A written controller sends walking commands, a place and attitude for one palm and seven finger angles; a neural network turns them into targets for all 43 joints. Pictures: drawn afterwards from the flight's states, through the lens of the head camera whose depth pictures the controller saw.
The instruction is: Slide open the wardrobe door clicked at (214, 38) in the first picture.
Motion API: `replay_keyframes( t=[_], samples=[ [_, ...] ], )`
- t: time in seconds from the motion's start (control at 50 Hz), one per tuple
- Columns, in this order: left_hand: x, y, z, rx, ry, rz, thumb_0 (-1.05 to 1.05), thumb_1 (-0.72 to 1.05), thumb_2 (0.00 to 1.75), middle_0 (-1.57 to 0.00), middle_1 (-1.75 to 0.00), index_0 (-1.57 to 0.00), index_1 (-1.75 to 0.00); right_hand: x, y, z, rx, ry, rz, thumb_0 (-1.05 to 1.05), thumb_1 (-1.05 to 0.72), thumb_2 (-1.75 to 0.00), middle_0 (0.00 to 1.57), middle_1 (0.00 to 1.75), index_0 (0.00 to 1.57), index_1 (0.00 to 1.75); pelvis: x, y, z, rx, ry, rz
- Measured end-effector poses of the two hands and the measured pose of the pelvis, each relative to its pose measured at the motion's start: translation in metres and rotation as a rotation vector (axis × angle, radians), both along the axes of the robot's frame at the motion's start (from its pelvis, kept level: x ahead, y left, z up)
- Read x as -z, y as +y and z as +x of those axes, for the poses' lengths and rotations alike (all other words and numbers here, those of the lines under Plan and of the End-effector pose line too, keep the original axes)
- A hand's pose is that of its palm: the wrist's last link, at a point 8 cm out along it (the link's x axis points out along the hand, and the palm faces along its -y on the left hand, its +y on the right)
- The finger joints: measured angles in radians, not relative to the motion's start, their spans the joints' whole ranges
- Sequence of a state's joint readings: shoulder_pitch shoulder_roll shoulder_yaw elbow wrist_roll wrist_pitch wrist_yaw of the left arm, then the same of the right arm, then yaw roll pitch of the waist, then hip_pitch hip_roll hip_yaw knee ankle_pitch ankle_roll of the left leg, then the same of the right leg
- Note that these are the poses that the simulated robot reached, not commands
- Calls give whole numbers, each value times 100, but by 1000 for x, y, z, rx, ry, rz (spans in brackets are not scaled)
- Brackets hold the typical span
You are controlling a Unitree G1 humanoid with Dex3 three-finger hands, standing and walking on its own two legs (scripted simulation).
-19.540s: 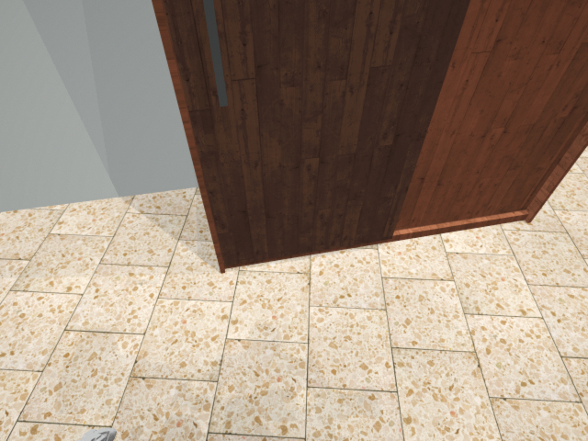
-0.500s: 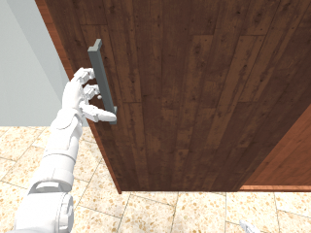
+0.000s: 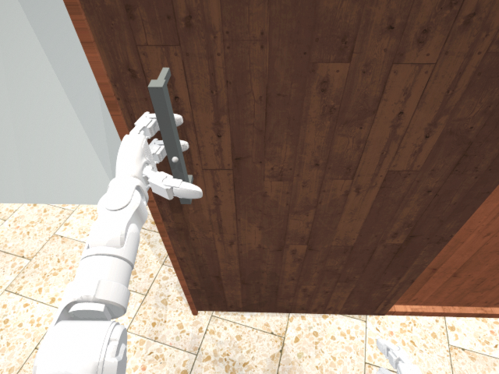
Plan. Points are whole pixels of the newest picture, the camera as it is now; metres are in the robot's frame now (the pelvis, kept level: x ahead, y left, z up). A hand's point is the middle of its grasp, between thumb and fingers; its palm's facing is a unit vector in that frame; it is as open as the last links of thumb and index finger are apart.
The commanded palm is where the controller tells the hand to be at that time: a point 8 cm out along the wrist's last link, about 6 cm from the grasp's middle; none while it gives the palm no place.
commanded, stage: slide the fingers in behind the handle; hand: left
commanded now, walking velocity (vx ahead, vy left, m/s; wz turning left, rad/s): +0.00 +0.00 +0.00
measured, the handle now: (177, 144) +0.45 +0.14 +0.15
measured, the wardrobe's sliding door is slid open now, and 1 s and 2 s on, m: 0.00 0.00 0.00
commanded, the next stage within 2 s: grip the handle and tug to test in 0.78 s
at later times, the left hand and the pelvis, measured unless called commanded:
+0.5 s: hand (183, 159) +0.41 +0.12 +0.15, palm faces +0.02 -1.00 +0.00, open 14.0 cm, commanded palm +0.37 +0.18 +0.16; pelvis +0.00 -0.01 +0.00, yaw +0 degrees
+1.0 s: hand (179, 161) +0.40 +0.13 +0.16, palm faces +0.01 -1.00 +0.01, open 13.7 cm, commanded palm +0.37 +0.18 +0.16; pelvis -0.01 -0.01 +0.00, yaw +0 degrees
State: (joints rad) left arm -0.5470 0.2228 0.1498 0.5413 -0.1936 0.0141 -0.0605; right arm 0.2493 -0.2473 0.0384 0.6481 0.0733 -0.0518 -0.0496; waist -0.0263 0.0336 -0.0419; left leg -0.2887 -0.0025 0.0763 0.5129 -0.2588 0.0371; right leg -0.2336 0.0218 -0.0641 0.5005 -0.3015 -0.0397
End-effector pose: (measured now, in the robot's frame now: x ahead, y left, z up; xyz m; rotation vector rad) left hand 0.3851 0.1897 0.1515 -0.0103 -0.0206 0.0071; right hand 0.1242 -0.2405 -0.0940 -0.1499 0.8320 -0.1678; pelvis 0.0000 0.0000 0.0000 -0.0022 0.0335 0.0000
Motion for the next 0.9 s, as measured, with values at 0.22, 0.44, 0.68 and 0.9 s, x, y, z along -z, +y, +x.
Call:
replay_keyframes(
  t=[0.22, 0.44, 0.68, 0.9],
  samples=[
    [1, -9, -1, -1, 12, 6, -1, -50, 30, -30, -120, -30, -120, 5, -3, -12, 13, 36, 7, 1, -90, -90, 20, 29, 20, 30, 0, -3, -1, -1, -6, 0],
    [2, -15, 2, -11, 16, 7, -1, -50, 30, -30, -120, -30, -120, 5, -11, -21, 31, 45, 0, 1, -90, -90, 20, 29, 20, 30, -1, -7, -4, 6, -7, 2],
    [-1, -5, -10, -17, -3, 4, -1, -50, 30, -30, -120, -30, -120, 2, -15, -17, 26, 28, 1, 1, -90, -90, 20, 29, 20, 30, -1, -9, -4, 5, -15, 1],
    [-4, -7, -9, -4, -14, 0, -1, -50, 30, -30, -120, -30, -120, 0, -10, -9, 6, 6, -4, 1, -90, -90, 20, 29, 20, 30, -1, -7, -7, -4, -15, 0]
  ],
)
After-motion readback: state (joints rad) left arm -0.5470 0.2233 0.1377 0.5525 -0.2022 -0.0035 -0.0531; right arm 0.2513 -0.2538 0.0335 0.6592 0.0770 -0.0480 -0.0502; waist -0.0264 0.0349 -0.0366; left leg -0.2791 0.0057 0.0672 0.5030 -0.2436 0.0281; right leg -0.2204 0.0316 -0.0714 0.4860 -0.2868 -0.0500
